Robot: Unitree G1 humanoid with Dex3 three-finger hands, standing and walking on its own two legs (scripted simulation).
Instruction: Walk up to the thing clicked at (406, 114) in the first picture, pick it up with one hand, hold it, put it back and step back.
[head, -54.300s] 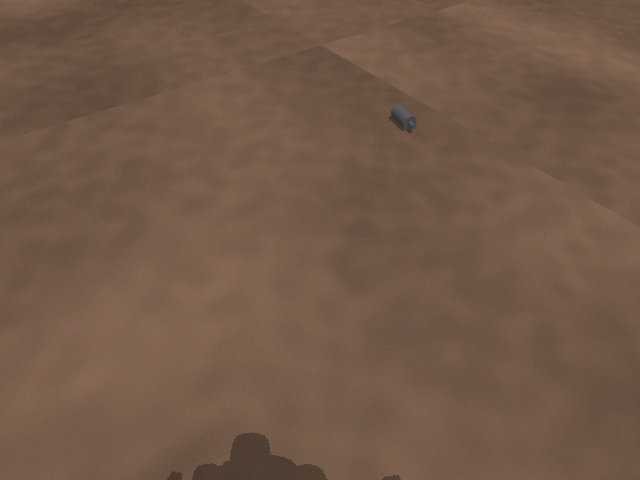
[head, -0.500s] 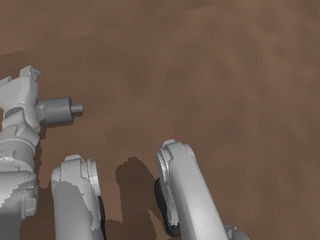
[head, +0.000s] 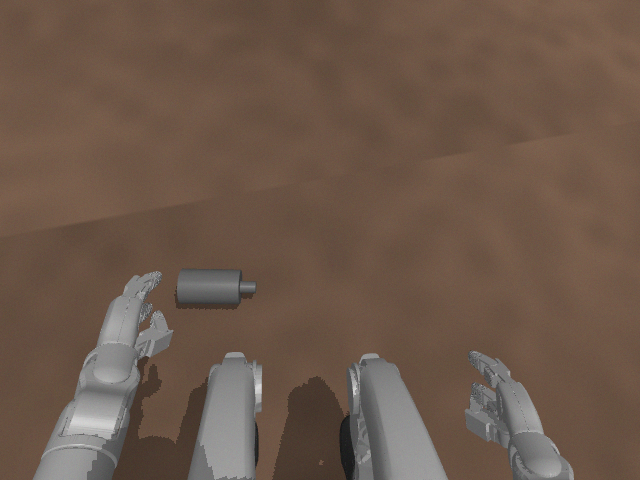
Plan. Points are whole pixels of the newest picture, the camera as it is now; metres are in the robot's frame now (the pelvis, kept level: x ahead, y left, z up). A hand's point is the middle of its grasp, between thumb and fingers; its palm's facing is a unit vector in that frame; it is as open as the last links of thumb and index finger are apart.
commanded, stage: home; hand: left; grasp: from above
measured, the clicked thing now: (219, 286) +0.50 +0.20 -0.50
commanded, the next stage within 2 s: none
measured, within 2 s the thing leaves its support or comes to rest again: neither
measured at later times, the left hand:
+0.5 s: hand (93, 369) +0.24 +0.19 +0.10, palm faces +0.11 -0.97 -0.21, open 7.4 cm
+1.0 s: hand (59, 407) +0.21 +0.20 +0.13, palm faces +0.12 -0.97 -0.19, open 7.4 cm
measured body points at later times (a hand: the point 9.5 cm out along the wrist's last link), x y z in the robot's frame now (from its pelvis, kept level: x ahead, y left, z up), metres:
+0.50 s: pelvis +0.06 +0.01 +0.16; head +0.11 +0.02 +0.61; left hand +0.23 +0.25 +0.11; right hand +0.22 -0.23 +0.08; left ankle +0.07 +0.13 -0.51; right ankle +0.07 -0.13 -0.51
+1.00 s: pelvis +0.06 +0.01 +0.17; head +0.08 +0.02 +0.62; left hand +0.20 +0.25 +0.14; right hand +0.25 -0.22 +0.12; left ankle +0.07 +0.13 -0.51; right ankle +0.07 -0.13 -0.51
